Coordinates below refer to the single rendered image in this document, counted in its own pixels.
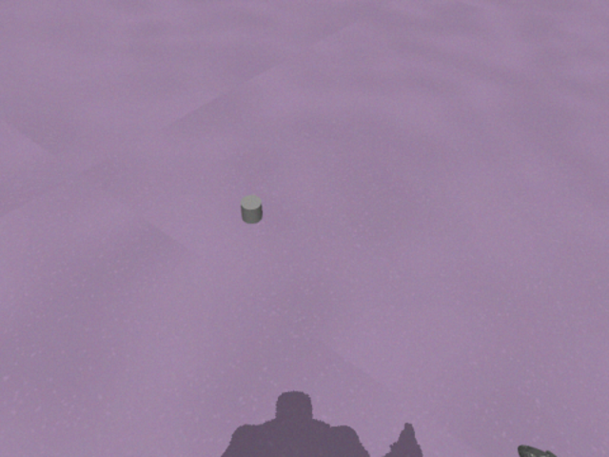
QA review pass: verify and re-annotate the can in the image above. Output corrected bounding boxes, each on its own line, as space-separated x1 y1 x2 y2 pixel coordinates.
241 195 263 224

